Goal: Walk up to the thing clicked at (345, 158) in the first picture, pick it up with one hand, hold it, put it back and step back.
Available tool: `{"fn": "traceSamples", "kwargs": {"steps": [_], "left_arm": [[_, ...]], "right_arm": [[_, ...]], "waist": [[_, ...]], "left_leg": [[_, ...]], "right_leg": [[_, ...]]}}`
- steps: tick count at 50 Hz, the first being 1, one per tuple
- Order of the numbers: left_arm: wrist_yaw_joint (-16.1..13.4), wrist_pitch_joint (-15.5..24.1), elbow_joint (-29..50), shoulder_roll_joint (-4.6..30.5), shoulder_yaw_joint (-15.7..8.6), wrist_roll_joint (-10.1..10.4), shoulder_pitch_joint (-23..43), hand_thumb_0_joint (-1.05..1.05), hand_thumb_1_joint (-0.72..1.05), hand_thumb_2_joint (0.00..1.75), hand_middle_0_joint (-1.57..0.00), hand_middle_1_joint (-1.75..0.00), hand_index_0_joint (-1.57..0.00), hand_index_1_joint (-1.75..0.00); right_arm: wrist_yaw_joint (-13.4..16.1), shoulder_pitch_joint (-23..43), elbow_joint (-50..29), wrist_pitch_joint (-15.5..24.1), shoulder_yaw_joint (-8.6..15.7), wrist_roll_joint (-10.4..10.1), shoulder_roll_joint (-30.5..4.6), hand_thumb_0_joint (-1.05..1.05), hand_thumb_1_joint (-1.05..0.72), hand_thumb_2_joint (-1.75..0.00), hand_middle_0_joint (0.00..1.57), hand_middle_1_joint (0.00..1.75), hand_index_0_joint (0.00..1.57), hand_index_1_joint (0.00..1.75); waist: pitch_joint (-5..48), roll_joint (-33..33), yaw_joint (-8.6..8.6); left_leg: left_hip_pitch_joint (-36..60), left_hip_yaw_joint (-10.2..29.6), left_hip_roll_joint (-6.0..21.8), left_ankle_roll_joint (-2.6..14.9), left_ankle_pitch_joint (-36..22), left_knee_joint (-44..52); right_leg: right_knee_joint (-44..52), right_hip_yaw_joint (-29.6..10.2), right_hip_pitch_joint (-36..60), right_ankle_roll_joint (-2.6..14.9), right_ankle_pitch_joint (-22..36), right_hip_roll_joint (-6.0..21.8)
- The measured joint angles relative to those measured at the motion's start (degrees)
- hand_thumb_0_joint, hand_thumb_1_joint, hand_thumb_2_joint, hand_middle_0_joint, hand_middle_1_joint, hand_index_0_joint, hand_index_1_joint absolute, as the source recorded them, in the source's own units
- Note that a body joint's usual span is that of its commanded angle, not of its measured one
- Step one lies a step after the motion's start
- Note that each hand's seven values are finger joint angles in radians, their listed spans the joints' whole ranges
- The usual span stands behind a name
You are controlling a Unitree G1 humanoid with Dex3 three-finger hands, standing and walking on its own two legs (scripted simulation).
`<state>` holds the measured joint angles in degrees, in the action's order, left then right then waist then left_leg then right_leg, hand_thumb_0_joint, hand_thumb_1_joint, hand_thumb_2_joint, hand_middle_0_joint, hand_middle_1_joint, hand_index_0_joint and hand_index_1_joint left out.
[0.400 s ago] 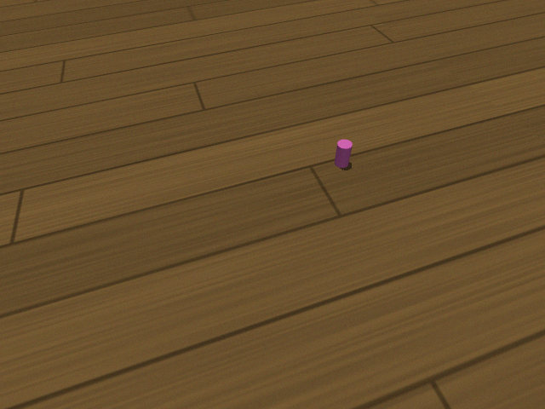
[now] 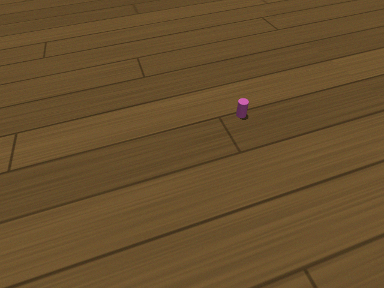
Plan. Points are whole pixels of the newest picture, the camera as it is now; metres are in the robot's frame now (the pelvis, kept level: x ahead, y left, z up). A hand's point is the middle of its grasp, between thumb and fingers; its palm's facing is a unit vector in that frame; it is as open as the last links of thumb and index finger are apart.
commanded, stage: stand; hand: left
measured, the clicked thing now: (242, 108) +1.41 -0.34 -0.72
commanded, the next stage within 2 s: walk up in 0.72 s
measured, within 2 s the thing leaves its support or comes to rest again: neither
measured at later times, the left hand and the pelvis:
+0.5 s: hand out of the picture +0.08 +0.25 -0.16, palm faces -0.01 -0.94 -0.33, open 7.4 cm; pelvis +0.00 +0.00 +0.00, yaw +0 degrees
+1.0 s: hand out of the picture +0.16 +0.23 -0.14, palm faces -0.17 -0.91 -0.38, open 7.4 cm; pelvis +0.05 -0.05 -0.02, yaw -9 degrees
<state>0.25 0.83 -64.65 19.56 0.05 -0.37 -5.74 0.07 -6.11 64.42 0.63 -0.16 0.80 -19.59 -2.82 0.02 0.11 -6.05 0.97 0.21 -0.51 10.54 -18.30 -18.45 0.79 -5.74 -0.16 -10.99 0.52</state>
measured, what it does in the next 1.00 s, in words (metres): lifts its right foot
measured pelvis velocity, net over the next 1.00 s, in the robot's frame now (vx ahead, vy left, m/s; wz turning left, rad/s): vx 0.05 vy -0.05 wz -0.16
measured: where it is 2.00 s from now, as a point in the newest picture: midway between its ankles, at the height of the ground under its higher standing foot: (243, 237)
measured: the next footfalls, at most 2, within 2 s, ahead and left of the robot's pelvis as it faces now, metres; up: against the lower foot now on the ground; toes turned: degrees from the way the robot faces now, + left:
right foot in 1.02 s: +0.16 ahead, -0.23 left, +0.00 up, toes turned -14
left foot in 1.42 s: +0.40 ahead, -0.02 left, +0.00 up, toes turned -12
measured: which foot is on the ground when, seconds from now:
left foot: down 0.00-1.00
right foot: down 0.00-0.76, up 0.78-1.00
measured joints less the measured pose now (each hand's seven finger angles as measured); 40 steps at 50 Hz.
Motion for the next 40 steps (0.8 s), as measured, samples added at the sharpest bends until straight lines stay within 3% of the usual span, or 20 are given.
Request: {"fn": "traceSamples", "kwargs": {"steps": [36,38,40], "left_arm": [[0.0,-0.1,0.1,0.1,-0.2,0.0,-0.4,0.01,0.91,0.9,-0.2,-0.3,-0.2,-0.3],[1.5,-0.5,2.1,0.5,-1.6,-0.8,-2.1,0.01,0.91,0.9,-0.2,-0.3,-0.2,-0.3],[2.9,-1.3,3.5,1.4,-2.9,-1.5,-3.9,0.01,0.91,0.9,-0.21,-0.3,-0.2,-0.3]], "right_arm": [[0.0,-0.1,-0.3,-0.1,-0.1,0.0,-0.2,0.0,-0.9,-0.9,0.21,0.3,0.2,0.3],[-0.8,-0.9,-1.8,0.6,1.1,0.8,-0.2,0.0,-0.9,-0.9,0.21,0.3,0.2,0.3],[-1.3,-2.1,-4.2,2.1,2.5,1.3,-0.5,0.0,-0.9,-0.9,0.21,0.3,0.2,0.3]], "waist": [[-0.2,0.0,0.09],[0.3,0.4,0.52],[0.9,0.8,0.59]], "left_leg": [[0.7,0.1,0.0,-0.03,0.1,0.5],[-0.4,-1.2,0.1,1.01,3.2,-2.1],[-0.8,-3.1,0.4,1.62,3.5,-3.6]], "right_leg": [[0.6,0.1,0.7,0.01,-0.1,0.0],[-4.0,-1.1,-1.6,0.85,-4.3,-0.1],[-14.8,-1.7,-6.9,1.47,-9.8,-0.1]]}}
